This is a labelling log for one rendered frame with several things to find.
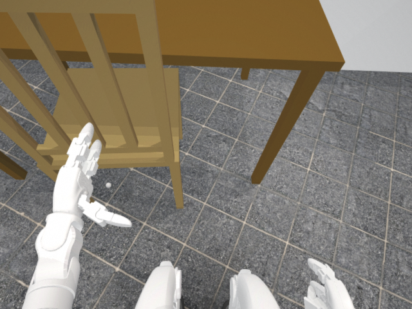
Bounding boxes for right robot thigh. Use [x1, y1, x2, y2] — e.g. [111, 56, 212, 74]
[230, 274, 280, 309]

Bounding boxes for left robot forearm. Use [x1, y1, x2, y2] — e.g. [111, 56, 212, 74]
[22, 212, 84, 309]

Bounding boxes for table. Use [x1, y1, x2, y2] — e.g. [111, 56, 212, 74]
[0, 0, 345, 184]

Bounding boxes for robot left hand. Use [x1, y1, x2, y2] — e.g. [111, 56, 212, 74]
[53, 122, 132, 227]

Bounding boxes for robot thigh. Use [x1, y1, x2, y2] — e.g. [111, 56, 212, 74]
[135, 266, 182, 309]
[230, 274, 280, 309]

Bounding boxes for robot right hand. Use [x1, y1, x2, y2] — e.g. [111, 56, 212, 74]
[304, 258, 354, 309]

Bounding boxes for left robot thigh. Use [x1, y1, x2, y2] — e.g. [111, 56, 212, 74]
[135, 266, 182, 309]

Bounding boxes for chair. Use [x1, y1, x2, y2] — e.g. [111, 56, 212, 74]
[0, 0, 183, 209]

